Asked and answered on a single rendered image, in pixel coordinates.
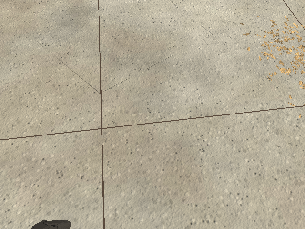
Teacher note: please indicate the left robot hand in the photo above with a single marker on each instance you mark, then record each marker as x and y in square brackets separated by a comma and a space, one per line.
[53, 224]

